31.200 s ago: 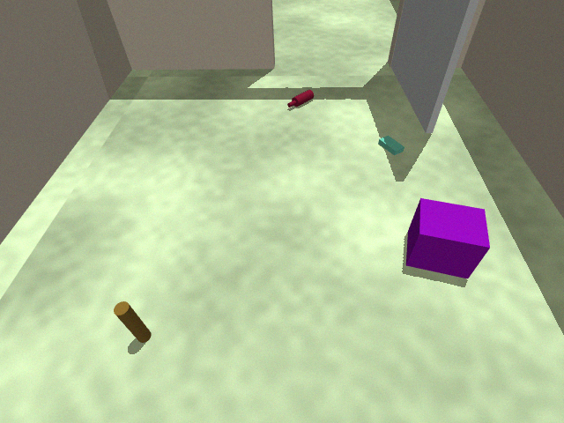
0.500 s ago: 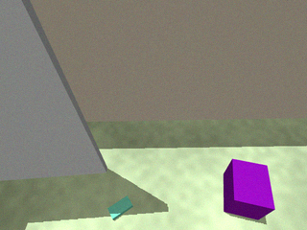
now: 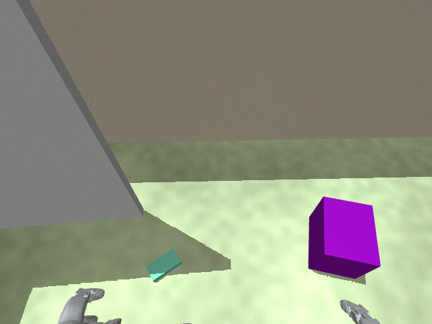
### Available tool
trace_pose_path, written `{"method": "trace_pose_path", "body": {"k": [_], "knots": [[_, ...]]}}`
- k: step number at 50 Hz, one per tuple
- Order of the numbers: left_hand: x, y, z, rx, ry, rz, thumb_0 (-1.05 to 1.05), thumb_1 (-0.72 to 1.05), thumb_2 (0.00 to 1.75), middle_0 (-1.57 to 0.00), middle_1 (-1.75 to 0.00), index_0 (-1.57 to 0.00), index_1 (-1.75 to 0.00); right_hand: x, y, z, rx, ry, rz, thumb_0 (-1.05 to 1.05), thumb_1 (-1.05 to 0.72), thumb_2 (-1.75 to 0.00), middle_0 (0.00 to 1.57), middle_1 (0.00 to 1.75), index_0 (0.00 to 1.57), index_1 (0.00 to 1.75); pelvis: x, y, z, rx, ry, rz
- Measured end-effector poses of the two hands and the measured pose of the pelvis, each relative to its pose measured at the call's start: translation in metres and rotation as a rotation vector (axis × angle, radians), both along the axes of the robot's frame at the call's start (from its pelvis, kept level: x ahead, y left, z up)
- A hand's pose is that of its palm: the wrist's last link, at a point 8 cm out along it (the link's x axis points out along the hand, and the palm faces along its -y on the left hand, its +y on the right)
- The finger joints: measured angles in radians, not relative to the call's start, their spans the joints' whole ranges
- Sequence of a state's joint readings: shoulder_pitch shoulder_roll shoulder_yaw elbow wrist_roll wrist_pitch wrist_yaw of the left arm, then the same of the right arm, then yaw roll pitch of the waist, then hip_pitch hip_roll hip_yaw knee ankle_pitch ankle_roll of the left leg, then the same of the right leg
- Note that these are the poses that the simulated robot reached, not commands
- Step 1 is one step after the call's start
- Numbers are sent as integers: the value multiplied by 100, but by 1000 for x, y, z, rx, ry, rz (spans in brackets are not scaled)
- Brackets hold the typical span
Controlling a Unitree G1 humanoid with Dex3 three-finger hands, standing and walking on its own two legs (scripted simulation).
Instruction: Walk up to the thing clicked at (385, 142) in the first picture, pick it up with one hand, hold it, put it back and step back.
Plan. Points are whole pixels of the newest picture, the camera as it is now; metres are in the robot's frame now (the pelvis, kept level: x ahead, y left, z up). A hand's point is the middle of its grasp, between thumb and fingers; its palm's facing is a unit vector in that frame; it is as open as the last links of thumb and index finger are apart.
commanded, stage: rise first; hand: left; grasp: from above
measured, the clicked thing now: (164, 265) +0.42 +0.25 -0.74
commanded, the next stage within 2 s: none
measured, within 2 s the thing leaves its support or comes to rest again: neither
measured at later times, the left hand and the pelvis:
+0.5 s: hand out of the picture +0.13 +0.27 -0.22, palm faces -0.18 -0.82 -0.54, open 14.2 cm; pelvis -0.01 +0.00 -0.08, yaw +0 degrees
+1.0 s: hand (123, 299) +0.24 +0.30 -0.40, palm faces -0.32 -0.33 -0.89, open 14.1 cm; pelvis -0.07 +0.00 -0.25, yaw -2 degrees
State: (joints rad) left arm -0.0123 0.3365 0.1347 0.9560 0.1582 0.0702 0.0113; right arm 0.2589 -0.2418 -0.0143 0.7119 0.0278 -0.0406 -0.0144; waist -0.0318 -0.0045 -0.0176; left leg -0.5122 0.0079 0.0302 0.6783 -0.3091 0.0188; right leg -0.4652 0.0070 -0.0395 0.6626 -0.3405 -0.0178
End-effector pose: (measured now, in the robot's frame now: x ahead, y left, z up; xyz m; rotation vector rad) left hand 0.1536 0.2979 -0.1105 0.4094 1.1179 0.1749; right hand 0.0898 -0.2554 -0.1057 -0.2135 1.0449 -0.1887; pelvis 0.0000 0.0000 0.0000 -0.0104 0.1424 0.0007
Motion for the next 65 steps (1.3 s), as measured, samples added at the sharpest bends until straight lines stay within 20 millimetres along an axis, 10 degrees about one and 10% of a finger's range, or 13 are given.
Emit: {"method": "trace_pose_path", "body": {"k": [12, 29, 38, 52, 65], "knots": [[-17, 9, -34, 83, 17, -36, 0, -49, 99, -12, -104, -11, -105, 35, 1, -27, -32, -117, 56, 1, -95, -91, 21, 30, 20, 30, -1, 2, -41, -11, 105, 3], [-23, 12, -70, 196, 32, -139, 0, -59, 96, -12, -108, -11, -107, 70, 14, -63, -26, -238, 126, 2, -96, -91, 21, 30, 20, 30, -10, 2, -88, -28, 204, 8], [7, 23, -136, 367, 29, -299, -1, -58, 95, -11, -109, -11, -108, 65, 5, -129, -42, -218, 170, 1, -94, -90, 21, 30, 20, 30, -29, 0, -147, -22, 323, 1], [98, 8, -249, 732, -111, -502, 0, -55, 99, -11, -107, -10, -106, -8, -11, -285, -28, 35, 159, 1, -91, -89, 21, 30, 20, 30, -74, -5, -265, -24, 455, -31], [145, 9, -318, 845, -105, -525, 0, -45, 94, -19, -99, -18, -98, -109, -5, -355, 7, 247, 101, 1, -89, -89, 21, 30, 20, 30, -93, -5, -334, -41, 472, -65]]}}
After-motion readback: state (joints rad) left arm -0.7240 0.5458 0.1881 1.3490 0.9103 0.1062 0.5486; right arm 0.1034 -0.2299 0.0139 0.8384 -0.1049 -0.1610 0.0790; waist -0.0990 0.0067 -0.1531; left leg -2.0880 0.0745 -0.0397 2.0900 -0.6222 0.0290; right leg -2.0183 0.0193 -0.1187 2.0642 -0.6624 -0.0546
